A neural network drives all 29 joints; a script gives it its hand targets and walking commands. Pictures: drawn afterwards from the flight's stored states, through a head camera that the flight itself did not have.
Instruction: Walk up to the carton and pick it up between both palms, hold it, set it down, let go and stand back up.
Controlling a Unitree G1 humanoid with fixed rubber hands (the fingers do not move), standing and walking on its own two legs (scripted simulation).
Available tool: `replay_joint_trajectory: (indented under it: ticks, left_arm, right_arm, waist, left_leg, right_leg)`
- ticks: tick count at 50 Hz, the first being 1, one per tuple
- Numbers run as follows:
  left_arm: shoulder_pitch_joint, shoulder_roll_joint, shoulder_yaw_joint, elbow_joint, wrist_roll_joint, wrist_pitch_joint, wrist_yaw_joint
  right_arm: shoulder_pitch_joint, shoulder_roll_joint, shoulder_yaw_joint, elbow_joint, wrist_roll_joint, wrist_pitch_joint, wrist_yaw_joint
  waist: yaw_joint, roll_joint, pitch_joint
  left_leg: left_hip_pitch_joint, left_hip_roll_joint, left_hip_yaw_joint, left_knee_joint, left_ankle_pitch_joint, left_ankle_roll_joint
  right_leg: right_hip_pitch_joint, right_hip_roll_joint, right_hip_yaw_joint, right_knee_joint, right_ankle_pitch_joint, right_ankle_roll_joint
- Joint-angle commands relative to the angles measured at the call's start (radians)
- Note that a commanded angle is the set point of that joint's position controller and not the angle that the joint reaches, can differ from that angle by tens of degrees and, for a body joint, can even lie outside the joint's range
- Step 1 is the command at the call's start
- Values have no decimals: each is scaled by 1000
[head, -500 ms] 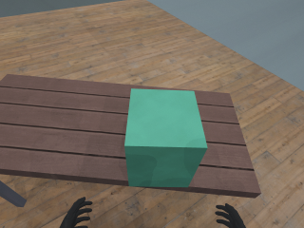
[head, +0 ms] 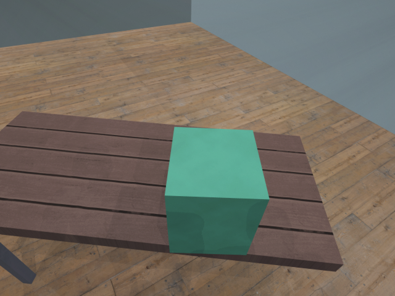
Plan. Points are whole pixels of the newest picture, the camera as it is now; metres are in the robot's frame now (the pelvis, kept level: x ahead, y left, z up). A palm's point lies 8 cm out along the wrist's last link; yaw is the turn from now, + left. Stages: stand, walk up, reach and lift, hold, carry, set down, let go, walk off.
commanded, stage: stand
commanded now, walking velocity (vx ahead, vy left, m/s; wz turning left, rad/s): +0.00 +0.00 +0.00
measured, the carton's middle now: (210, 191) +0.40 -0.02 -0.03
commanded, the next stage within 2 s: none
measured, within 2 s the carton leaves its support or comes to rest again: neither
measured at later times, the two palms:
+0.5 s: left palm out of the picture +0.02 +0.28 -0.12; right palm out of the picture +0.04 -0.29 -0.12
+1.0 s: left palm out of the picture +0.03 +0.27 -0.12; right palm out of the picture +0.04 -0.30 -0.12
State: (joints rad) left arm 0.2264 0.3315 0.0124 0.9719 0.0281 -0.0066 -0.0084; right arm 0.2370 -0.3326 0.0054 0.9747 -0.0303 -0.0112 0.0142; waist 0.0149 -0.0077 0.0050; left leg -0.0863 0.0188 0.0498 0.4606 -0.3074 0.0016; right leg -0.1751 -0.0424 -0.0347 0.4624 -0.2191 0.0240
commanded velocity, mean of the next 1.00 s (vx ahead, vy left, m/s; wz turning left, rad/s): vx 0.00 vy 0.00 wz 0.00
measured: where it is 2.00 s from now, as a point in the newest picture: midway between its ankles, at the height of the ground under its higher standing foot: outside the picture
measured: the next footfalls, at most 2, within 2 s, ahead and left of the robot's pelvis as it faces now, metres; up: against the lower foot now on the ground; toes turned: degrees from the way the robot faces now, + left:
none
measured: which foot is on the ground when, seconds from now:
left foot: down 0.00-1.00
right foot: down 0.00-1.00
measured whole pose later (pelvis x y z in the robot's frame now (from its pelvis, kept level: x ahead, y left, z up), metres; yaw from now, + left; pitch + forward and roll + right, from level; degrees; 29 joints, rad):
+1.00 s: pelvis -0.02 -0.02 +0.01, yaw +1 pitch -4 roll +0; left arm 0.14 0.31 0.01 1.13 0.01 -0.02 -0.01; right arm 0.16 -0.32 0.00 1.11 -0.02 -0.01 0.01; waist 0.01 0.00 0.05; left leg -0.08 0.04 0.03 0.37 -0.22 -0.02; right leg -0.16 -0.02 -0.06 0.36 -0.14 0.00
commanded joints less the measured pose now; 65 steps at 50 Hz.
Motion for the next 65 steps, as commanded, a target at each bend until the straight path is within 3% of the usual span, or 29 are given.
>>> replay_joint_trajectory:
  ticks: [1, 5, 6, 11, 12, 13, 14, 16, 17, 18, 21, 24, 28, 30, 32, 33, 34, 37, 39, 42, 48, 50, 51, 52, 55, 56, 62, 63, 65]
  left_arm:
    - [-82, 224, 41, -51, 1, -29, 13]
    - [-78, 231, 45, -21, -1, -36, 13]
    - [-77, 218, 39, -15, -6, -35, 12]
    - [-64, 220, 45, 21, -10, -37, 11]
    - [-79, 210, 40, 23, -5, -38, 10]
    - [-78, 217, 44, 25, -10, -35, 12]
    - [-84, 212, 39, 26, -8, -34, 13]
    - [-82, 194, 36, 27, -12, -33, 15]
    - [-91, 217, 38, 29, -11, -30, 17]
    - [-96, 210, 41, 39, -9, -30, 15]
    - [-87, 213, 42, 48, -13, -33, 13]
    - [-86, 210, 41, 56, -12, -33, 13]
    - [-100, 205, 40, 67, -8, -31, 13]
    - [-103, 216, 38, 71, -11, -33, 15]
    - [-103, 222, 39, 80, -14, -31, 14]
    - [-106, 212, 37, 84, -11, -30, 15]
    - [-107, 224, 40, 83, -13, -28, 15]
    - [-108, 207, 40, 87, -11, -30, 14]
    - [-119, 225, 41, 88, -14, -27, 13]
    - [-121, 218, 39, 90, -12, -28, 13]
    - [-133, 223, 41, 90, -16, -34, 12]
    - [-144, 226, 41, 100, -15, -31, 12]
    - [-137, 209, 38, 97, -14, -33, 11]
    - [-144, 224, 41, 101, -15, -30, 13]
    - [-134, 208, 37, 89, -16, -32, 9]
    - [-148, 239, 46, 99, -13, -31, 13]
    - [-148, 220, 43, 102, -15, -29, 13]
    - [-152, 211, 40, 101, -18, -28, 12]
    - [-158, 210, 39, 98, -25, -29, 10]
  right_arm:
    - [-67, -223, -38, -64, 5, -30, -17]
    - [-68, -231, -42, -33, 5, -29, -17]
    - [-86, -234, -41, -29, 1, -32, -16]
    - [-80, -225, -45, -9, 4, -34, -18]
    - [-84, -227, -43, -10, 1, -32, -16]
    - [-88, -225, -42, -3, 3, -30, -14]
    - [-89, -215, -43, -3, 5, -34, -16]
    - [-104, -224, -45, 5, 7, -34, -19]
    - [-100, -221, -44, 9, 8, -32, -17]
    - [-102, -219, -49, 12, 8, -30, -18]
    - [-80, -215, -46, 29, 5, -30, -16]
    - [-86, -218, -47, 37, 5, -31, -17]
    - [-108, -221, -46, 42, 7, -31, -16]
    - [-93, -229, -49, 45, 11, -28, -15]
    - [-105, -229, -47, 43, 8, -28, -15]
    - [-100, -231, -49, 48, 5, -25, -17]
    - [-85, -219, -48, 48, 7, -24, -16]
    - [-92, -218, -44, 51, 9, -25, -16]
    - [-97, -234, -50, 53, 9, -19, -16]
    - [-110, -230, -46, 66, 10, -20, -21]
    - [-114, -207, -44, 72, 7, -20, -19]
    - [-119, -226, -49, 68, 11, -25, -21]
    - [-99, -221, -50, 70, 13, -24, -21]
    - [-106, -212, -48, 71, 12, -20, -17]
    - [-117, -208, -46, 77, 11, -20, -21]
    - [-110, -194, -42, 78, 10, -18, -22]
    - [-128, -212, -47, 67, 14, -20, -22]
    - [-116, -204, -47, 65, 11, -20, -23]
    - [-110, -202, -40, 73, 13, -22, -23]
  waist:
    - [-4, 23, 38]
    - [-1, -12, 33]
    - [4, 25, 52]
    - [-3, 17, 47]
    - [-2, -6, 35]
    - [1, 35, 45]
    - [-7, 11, 57]
    - [0, 20, 35]
    - [4, -12, 47]
    - [-1, 19, 47]
    - [-9, 29, 32]
    - [6, -2, 50]
    - [2, 18, 22]
    - [-11, -3, 12]
    - [-4, 21, 40]
    - [-4, 1, 19]
    - [-4, 28, 30]
    - [-3, 19, 49]
    - [-12, -17, 30]
    - [-8, 6, 15]
    - [0, 4, 46]
    - [-15, 5, -4]
    - [2, -6, 3]
    - [-9, 18, -5]
    - [0, 29, 0]
    - [-4, -13, 4]
    - [-8, 41, -1]
    - [-8, 3, 11]
    - [-9, -11, -15]
  left_leg:
    - [-109, 98, -89, -167, 164, 20]
    - [-89, 109, -103, -181, 163, 23]
    - [-100, 106, -104, -189, 156, 21]
    - [-102, 112, -106, -196, 119, 24]
    - [-94, 106, -103, -202, 116, 17]
    - [-102, 106, -101, -209, 114, 16]
    - [-111, 108, -105, -212, 116, 21]
    - [-88, 107, -103, -214, 113, 14]
    - [-103, 103, -110, -210, 92, 13]
    - [-101, 111, -108, -210, 85, 23]
    - [-117, 101, -97, -211, 65, 17]
    - [-104, 103, -103, -211, 78, 18]
    - [-97, 106, -105, -207, 98, 19]
    - [-73, 110, -103, -203, 122, 13]
    - [-93, 100, -95, -207, 116, 10]
    - [-81, 102, -101, -205, 108, 10]
    - [-97, 103, -96, -211, 99, 11]
    - [-112, 105, -92, -209, 88, 12]
    - [-69, 112, -101, -195, 130, 9]
    - [-78, 109, -94, -185, 111, 9]
    - [-94, 109, -91, -206, 120, 13]
    - [-66, 114, -92, -196, 148, 8]
    - [-77, 113, -90, -195, 149, 6]
    - [-74, 111, -92, -199, 139, 6]
    - [-68, 114, -86, -189, 132, 5]
    - [-69, 117, -91, -197, 133, 10]
    - [-68, 126, -91, -195, 156, 5]
    - [-69, 120, -86, -203, 164, 4]
    - [-51, 124, -87, -193, 170, 8]
  right_leg:
    - [39, -79, 70, -101, 185, -48]
    - [34, -86, 79, -133, 143, -50]
    - [32, -84, 84, -129, 131, -47]
    - [30, -85, 90, -145, 101, -54]
    - [43, -82, 79, -151, 109, -50]
    - [42, -87, 90, -152, 113, -52]
    - [45, -85, 84, -150, 117, -47]
    - [36, -85, 79, -163, 85, -37]
    - [36, -78, 74, -164, 64, -41]
    - [36, -91, 86, -171, 86, -47]
    - [56, -87, 86, -163, 51, -44]
    - [29, -93, 96, -175, 49, -49]
    - [51, -99, 91, -171, 84, -54]
    - [50, -95, 83, -171, 109, -51]
    - [38, -87, 86, -187, 78, -42]
    - [45, -89, 83, -179, 46, -45]
    - [46, -96, 86, -181, 53, -49]
    - [46, -92, 91, -185, 50, -48]
    - [18, -87, 85, -186, 48, -47]
    - [35, -98, 96, -200, 31, -51]
    - [38, -91, 90, -199, 57, -44]
    - [58, -100, 96, -188, 105, -52]
    - [68, -100, 105, -194, 81, -54]
    - [72, -100, 95, -189, 90, -54]
    - [60, -97, 95, -197, 90, -54]
    - [66, -98, 97, -187, 98, -54]
    - [69, -101, 90, -185, 131, -57]
    - [62, -99, 88, -184, 125, -55]
    - [75, -100, 92, -190, 135, -51]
